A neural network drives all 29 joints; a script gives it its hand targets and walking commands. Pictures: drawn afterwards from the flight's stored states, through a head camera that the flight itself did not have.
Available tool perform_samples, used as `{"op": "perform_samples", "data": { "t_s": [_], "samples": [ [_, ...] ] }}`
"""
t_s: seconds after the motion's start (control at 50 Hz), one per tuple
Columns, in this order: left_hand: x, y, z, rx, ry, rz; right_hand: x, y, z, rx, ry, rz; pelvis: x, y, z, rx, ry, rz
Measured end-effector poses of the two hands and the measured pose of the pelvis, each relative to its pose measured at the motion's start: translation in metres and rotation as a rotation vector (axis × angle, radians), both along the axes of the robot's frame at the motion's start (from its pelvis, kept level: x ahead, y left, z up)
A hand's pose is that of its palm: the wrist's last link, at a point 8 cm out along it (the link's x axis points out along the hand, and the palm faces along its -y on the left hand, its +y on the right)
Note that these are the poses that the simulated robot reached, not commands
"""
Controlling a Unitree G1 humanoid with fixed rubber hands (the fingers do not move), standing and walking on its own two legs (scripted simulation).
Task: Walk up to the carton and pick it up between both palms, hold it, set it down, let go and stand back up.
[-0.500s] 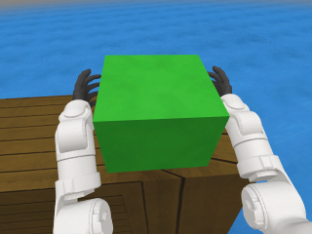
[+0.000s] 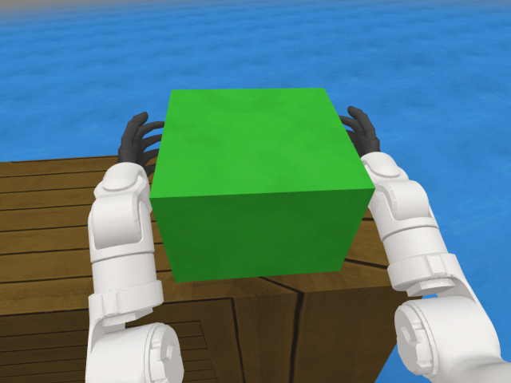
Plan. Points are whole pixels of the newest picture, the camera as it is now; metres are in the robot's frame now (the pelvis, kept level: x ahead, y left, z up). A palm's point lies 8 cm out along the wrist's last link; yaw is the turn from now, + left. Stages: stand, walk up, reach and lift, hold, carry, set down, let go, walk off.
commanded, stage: hold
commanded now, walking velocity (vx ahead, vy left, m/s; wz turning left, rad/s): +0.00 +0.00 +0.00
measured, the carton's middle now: (254, 179) +0.37 +0.00 +0.19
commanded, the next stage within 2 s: none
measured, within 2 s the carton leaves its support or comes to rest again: neither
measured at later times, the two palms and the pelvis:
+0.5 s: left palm (133, 170) +0.36 +0.17 +0.23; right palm (364, 159) +0.36 -0.17 +0.21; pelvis +0.00 +0.00 +0.00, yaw +0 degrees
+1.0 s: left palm (132, 168) +0.36 +0.17 +0.23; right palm (364, 157) +0.37 -0.17 +0.21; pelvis +0.00 +0.00 +0.00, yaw +0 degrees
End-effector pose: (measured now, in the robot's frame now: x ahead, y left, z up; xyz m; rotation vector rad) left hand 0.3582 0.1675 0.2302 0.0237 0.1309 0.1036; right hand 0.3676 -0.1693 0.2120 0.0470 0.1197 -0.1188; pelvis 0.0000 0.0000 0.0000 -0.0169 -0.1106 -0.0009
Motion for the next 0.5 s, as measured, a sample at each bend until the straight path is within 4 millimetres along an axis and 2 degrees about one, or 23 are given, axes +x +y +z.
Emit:
{"op": "perform_samples", "data": {
  "t_s": [0.5],
  "samples": [
    [-0.0028,0.0006,-0.0019,0.003,-0.006,-0.001,-0.0029,0.0005,-0.0027,0.001,-0.008,-0.001,0.0036,0.0024,-0.0001,-0.003,-0.013,-0.005]
  ]
}}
